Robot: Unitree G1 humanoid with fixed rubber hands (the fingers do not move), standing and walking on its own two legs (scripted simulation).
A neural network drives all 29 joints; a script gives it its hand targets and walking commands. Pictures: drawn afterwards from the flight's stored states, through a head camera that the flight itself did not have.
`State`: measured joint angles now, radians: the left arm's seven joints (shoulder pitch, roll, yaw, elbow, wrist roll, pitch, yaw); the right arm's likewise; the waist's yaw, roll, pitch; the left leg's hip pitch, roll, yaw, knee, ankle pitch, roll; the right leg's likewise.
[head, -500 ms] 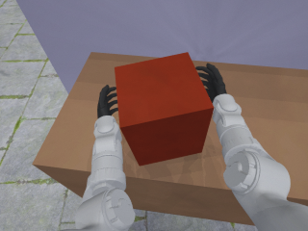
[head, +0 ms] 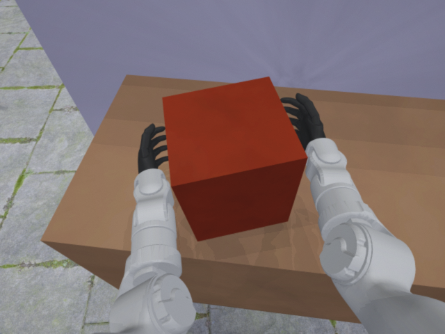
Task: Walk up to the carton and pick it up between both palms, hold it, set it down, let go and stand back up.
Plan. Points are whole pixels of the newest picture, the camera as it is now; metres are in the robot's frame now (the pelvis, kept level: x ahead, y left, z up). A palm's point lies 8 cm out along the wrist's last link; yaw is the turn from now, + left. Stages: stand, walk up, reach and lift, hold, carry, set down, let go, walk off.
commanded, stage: set down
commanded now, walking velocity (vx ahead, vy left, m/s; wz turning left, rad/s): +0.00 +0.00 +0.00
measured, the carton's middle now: (230, 165) +0.43 +0.08 +0.01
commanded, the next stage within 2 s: none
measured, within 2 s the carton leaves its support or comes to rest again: rests again in 0.44 s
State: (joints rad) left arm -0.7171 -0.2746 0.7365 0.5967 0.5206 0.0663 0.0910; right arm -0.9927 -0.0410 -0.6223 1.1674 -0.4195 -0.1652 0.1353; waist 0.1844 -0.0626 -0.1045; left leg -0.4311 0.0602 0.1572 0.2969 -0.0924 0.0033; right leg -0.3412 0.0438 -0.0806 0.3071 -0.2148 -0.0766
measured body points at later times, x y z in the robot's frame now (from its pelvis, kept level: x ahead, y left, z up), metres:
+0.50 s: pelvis +0.00 +0.00 +0.00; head +0.09 +0.00 +0.44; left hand +0.38 +0.22 +0.03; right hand +0.48 -0.07 +0.07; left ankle +0.01 +0.14 -0.74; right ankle -0.05 -0.06 -0.75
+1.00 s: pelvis -0.01 +0.01 -0.02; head +0.08 -0.01 +0.42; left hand +0.38 +0.28 +0.05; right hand +0.52 -0.07 +0.07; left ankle +0.01 +0.14 -0.74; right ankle -0.06 -0.06 -0.75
